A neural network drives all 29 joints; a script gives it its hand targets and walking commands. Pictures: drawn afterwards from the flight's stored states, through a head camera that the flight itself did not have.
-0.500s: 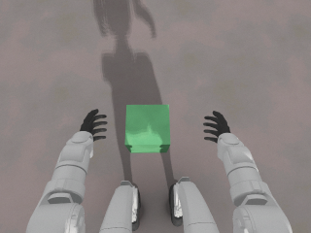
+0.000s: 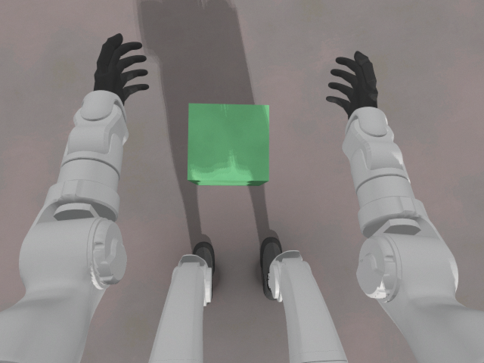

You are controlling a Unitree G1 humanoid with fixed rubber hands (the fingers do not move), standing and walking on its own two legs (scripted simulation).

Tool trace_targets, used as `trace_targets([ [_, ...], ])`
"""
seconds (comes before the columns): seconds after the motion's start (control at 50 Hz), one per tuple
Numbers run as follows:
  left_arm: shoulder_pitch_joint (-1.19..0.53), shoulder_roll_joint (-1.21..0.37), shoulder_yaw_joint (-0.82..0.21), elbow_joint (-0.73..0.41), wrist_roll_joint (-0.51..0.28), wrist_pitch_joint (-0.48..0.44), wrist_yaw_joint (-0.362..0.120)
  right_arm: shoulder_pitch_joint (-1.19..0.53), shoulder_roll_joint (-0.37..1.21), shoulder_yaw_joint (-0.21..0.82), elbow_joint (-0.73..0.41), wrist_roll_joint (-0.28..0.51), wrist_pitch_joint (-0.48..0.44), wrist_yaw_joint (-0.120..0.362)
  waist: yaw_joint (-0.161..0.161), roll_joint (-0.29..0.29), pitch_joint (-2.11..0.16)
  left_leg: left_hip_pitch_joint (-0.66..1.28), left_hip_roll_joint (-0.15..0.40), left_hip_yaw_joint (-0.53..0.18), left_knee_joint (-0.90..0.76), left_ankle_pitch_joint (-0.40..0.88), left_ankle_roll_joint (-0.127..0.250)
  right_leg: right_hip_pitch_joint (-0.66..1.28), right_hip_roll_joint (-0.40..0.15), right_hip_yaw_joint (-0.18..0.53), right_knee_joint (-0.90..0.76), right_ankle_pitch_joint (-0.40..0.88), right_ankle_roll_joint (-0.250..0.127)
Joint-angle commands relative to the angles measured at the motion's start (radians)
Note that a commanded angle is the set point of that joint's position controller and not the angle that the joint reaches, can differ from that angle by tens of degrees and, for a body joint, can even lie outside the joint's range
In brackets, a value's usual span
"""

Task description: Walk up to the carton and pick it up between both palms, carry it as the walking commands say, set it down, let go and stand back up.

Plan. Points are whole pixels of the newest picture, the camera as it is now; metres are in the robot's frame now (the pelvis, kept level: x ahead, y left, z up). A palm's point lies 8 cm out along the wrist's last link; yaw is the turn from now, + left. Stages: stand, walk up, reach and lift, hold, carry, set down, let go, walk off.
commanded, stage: reach and lift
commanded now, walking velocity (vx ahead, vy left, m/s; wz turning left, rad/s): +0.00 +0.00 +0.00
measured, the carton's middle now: (228, 150) +0.49 +0.02 -0.53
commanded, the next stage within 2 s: none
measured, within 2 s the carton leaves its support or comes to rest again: neither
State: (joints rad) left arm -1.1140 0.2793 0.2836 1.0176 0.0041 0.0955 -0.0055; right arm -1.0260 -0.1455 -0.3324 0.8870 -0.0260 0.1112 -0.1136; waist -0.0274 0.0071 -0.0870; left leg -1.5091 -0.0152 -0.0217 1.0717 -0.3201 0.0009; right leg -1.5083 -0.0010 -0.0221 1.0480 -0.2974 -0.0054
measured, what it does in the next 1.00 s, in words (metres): lowers itself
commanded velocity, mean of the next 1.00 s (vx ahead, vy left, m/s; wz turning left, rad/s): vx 0.00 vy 0.00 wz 0.00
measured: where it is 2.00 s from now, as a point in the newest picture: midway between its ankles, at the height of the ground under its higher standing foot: (238, 281)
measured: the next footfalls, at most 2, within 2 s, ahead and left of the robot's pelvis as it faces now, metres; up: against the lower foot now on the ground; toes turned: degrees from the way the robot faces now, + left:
none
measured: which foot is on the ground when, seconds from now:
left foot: down 0.00-1.00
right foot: down 0.00-1.00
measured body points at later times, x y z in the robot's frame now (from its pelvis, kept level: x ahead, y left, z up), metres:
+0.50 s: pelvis +0.00 +0.01 -0.08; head +0.31 +0.01 +0.24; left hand +0.53 +0.19 -0.21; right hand +0.50 -0.20 -0.21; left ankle +0.06 +0.12 -0.62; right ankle +0.07 -0.12 -0.62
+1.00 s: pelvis -0.03 +0.00 -0.21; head +0.32 +0.02 +0.07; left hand +0.53 +0.19 -0.36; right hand +0.50 -0.19 -0.36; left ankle +0.06 +0.12 -0.62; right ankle +0.07 -0.12 -0.62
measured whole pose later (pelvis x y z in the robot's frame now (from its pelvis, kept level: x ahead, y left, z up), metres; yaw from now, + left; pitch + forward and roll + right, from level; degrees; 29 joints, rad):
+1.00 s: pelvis -0.03 +0.00 -0.21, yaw -1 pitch +48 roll -2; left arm -1.39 0.37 0.14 1.12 -0.10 0.09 0.07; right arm -1.29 -0.26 -0.26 1.03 0.12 0.08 -0.14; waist -0.03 0.00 0.06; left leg -2.19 -0.06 -0.03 1.90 -0.54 -0.01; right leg -2.19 0.04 0.01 1.87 -0.52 0.04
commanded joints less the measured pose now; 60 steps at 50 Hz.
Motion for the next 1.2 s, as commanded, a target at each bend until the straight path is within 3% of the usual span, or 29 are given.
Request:
trace_targets([
  [0.0,-0.213,0.099,0.019,-0.1,0.021,-0.03,-0.001,-0.2,-0.089,-0.036,-0.096,-0.021,-0.036,0.01,-0.016,0.035,-0.933,0.421,-0.052,-0.005,-0.042,0.395,-0.02,0.533,0.058,0.029,-0.002,0.432,0.026],
  [0.1,-0.155,0.081,0.043,-0.166,0.071,-0.036,-0.007,-0.136,-0.072,-0.051,-0.17,-0.031,-0.044,0.045,0.004,0.061,-1.006,0.496,-0.055,-0.01,-0.014,0.509,-0.025,0.492,0.066,0.024,0.011,0.481,0.027],
  [0.12,-0.169,0.069,0.038,-0.184,0.066,-0.038,-0.009,-0.135,-0.078,-0.061,-0.172,-0.037,-0.048,0.051,-0.013,0.054,-0.98,0.462,-0.053,-0.012,-0.006,0.506,-0.027,0.472,0.066,0.023,0.02,0.478,0.026],
  [0.14,-0.157,0.063,0.038,-0.195,0.066,-0.04,-0.01,-0.113,-0.071,-0.061,-0.172,-0.042,-0.05,0.057,-0.008,0.038,-0.978,0.468,-0.053,-0.016,-0.007,0.522,-0.026,0.457,0.066,0.018,0.024,0.479,0.029],
  [0.16,-0.156,0.056,0.029,-0.194,0.068,-0.037,-0.011,-0.11,-0.079,-0.069,-0.18,-0.044,-0.05,0.062,-0.021,0.058,-0.99,0.504,-0.053,-0.02,0.009,0.529,-0.026,0.415,0.074,0.01,0.034,0.456,0.031],
  [0.26,-0.196,0.047,0.029,-0.134,0.071,-0.034,-0.01,-0.169,-0.074,-0.071,-0.126,-0.034,-0.052,0.063,-0.008,0.064,-0.804,0.321,-0.06,-0.011,0.081,0.35,-0.027,0.245,0.072,0.004,0.11,0.3,0.042],
  [0.28,-0.205,0.059,0.031,-0.129,0.068,-0.03,-0.006,-0.17,-0.089,-0.076,-0.098,-0.042,-0.046,0.058,-0.016,0.039,-0.795,0.271,-0.06,-0.008,0.107,0.307,-0.029,0.253,0.072,0.003,0.14,0.275,0.042],
  [0.32,-0.215,0.079,0.034,-0.105,0.074,-0.028,0.003,-0.186,-0.098,-0.073,-0.096,-0.036,-0.044,0.047,-0.005,0.065,-0.827,0.268,-0.064,0.0,0.161,0.291,-0.031,0.193,0.076,0.001,0.183,0.245,0.048],
  [0.4,-0.224,0.101,0.009,-0.09,0.039,-0.025,0.017,-0.21,-0.116,-0.041,-0.078,-0.009,-0.043,0.04,0.002,0.045,-0.876,0.208,-0.063,-0.005,0.245,0.297,-0.039,0.137,0.077,-0.01,0.285,0.243,0.052],
  [0.42,-0.25,0.107,0.008,-0.094,0.029,-0.024,0.021,-0.215,-0.119,-0.033,-0.077,-0.005,-0.041,0.036,-0.014,0.033,-0.895,0.2,-0.066,-0.004,0.27,0.283,-0.037,0.137,0.078,-0.015,0.305,0.235,0.056],
  [0.52,-0.331,0.15,-0.044,-0.147,-0.031,-0.018,0.041,-0.283,-0.161,0.014,-0.13,0.06,-0.035,0.008,-0.021,0.042,-1.045,0.178,-0.071,0.011,0.38,0.284,-0.039,0.135,0.081,-0.018,0.413,0.254,0.056],
  [0.6,-0.39,0.156,-0.072,-0.089,-0.064,-0.013,0.048,-0.332,-0.178,0.033,-0.083,0.077,-0.032,-0.006,-0.029,0.03,-0.976,0.076,-0.063,0.008,0.432,0.198,-0.029,0.06,0.074,-0.023,0.476,0.182,0.051],
  [0.62,-0.402,0.159,-0.074,-0.107,-0.063,-0.013,0.049,-0.352,-0.181,0.044,-0.104,0.095,-0.03,-0.009,-0.003,0.048,-1.004,0.075,-0.063,0.019,0.449,0.198,-0.028,0.068,0.074,-0.014,0.492,0.188,0.049],
  [0.64,-0.414,0.173,-0.078,-0.097,-0.067,-0.01,0.052,-0.368,-0.191,0.047,-0.099,0.097,-0.026,-0.012,-0.017,0.04,-1.037,0.073,-0.059,0.018,0.473,0.195,-0.025,0.068,0.075,-0.018,0.512,0.187,0.05],
  [0.68,-0.422,0.186,-0.076,-0.056,-0.066,-0.011,0.054,-0.387,-0.185,0.056,-0.066,0.111,-0.024,-0.014,-0.001,0.022,-0.949,-0.025,-0.058,0.026,0.493,0.126,-0.023,0.036,0.07,-0.014,0.534,0.137,0.049],
  [0.7,-0.441,0.182,-0.08,-0.024,-0.068,-0.007,0.053,-0.401,-0.198,0.046,-0.036,0.108,-0.021,-0.016,-0.006,0.042,-0.929,-0.04,-0.051,0.026,0.507,0.083,-0.02,0.011,0.066,-0.012,0.552,0.103,0.049],
  [0.72,-0.46,0.181,-0.089,-0.071,-0.072,-0.01,0.054,-0.408,-0.19,0.05,-0.069,0.115,-0.023,-0.019,-0.007,0.038,-0.963,-0.032,-0.054,0.024,0.519,0.092,-0.02,0.015,0.069,-0.016,0.568,0.114,0.046],
  [0.78,-0.487,0.179,-0.1,-0.013,-0.073,-0.012,0.057,-0.427,-0.195,0.047,0.016,0.111,-0.023,-0.018,-0.012,0.038,-0.873,-0.104,-0.048,0.023,0.556,0.045,-0.022,-0.054,0.066,-0.018,0.608,0.066,0.044],
  [0.8,-0.482,0.181,-0.111,-0.02,-0.085,-0.013,0.057,-0.432,-0.202,0.04,-0.009,0.109,-0.026,-0.021,-0.021,0.046,-0.937,-0.062,-0.046,0.017,0.581,0.064,-0.021,-0.044,0.067,-0.024,0.631,0.081,0.044],
  [0.82,-0.503,0.205,-0.1,-0.043,-0.089,-0.015,0.063,-0.459,-0.226,0.042,-0.029,0.113,-0.029,-0.025,-0.009,0.042,-0.952,-0.067,-0.046,0.024,0.6,0.068,-0.02,-0.055,0.066,-0.028,0.65,0.077,0.046],
  [0.86,-0.49,0.176,-0.128,0.06,-0.094,-0.015,0.064,-0.45,-0.2,0.046,0.072,0.118,-0.031,-0.021,-0.016,0.051,-0.821,-0.136,-0.041,0.019,0.615,0.016,-0.017,-0.13,0.065,-0.028,0.669,0.023,0.045],
  [0.88,-0.502,0.179,-0.116,-0.002,-0.097,-0.017,0.067,-0.476,-0.211,0.05,0.011,0.123,-0.038,-0.022,-0.007,0.03,-0.87,-0.133,-0.043,0.019,0.635,0.039,-0.016,-0.099,0.066,-0.029,0.69,0.049,0.048],
  [0.92,-0.525,0.201,-0.126,-0.027,-0.105,-0.026,0.077,-0.488,-0.23,0.064,0.02,0.139,-0.043,-0.023,0.001,0.04,-0.944,-0.113,-0.04,0.022,0.672,0.072,-0.021,-0.073,0.064,-0.028,0.734,0.081,0.045],
  [0.96,-0.518,0.212,-0.128,0.045,-0.108,-0.03,0.082,-0.48,-0.221,0.068,0.085,0.147,-0.048,-0.025,0.003,0.035,-0.864,-0.163,-0.037,0.02,0.703,0.059,-0.019,-0.137,0.058,-0.026,0.76,0.058,0.048],
  [1.04,-0.559,0.201,-0.164,-0.002,-0.145,-0.038,0.088,-0.526,-0.25,0.085,0.035,0.171,-0.061,-0.029,-0.02,0.044,-0.934,-0.113,-0.032,0.014,0.759,0.097,-0.017,-0.137,0.06,-0.037,0.816,0.087,0.047],
  [1.06,-0.552,0.195,-0.179,0.045,-0.155,-0.039,0.088,-0.519,-0.256,0.08,0.089,0.167,-0.063,-0.029,-0.016,0.055,-0.882,-0.128,-0.031,0.007,0.766,0.081,-0.016,-0.176,0.054,-0.038,0.833,0.058,0.045],
  [1.1,-0.566,0.211,-0.189,0.03,-0.157,-0.047,0.092,-0.529,-0.251,0.095,0.078,0.189,-0.068,-0.029,-0.002,0.062,-0.879,-0.135,-0.026,0.013,0.791,0.099,-0.02,-0.172,0.052,-0.028,0.854,0.076,0.045],
  [1.12,-0.585,0.197,-0.192,0.037,-0.168,-0.051,0.091,-0.533,-0.233,0.11,0.114,0.191,-0.072,-0.024,-0.012,0.032,-0.826,-0.188,-0.028,0.007,0.799,0.084,-0.019,-0.191,0.049,-0.033,0.868,0.067,0.046],
  [1.18,-0.588,0.2,-0.2,0.054,-0.171,-0.054,0.09,-0.545,-0.25,0.105,0.114,0.196,-0.08,-0.023,-0.02,0.053,-0.827,-0.183,-0.023,0.011,0.84,0.117,-0.021,-0.19,0.048,-0.021,0.898,0.106,0.045],
])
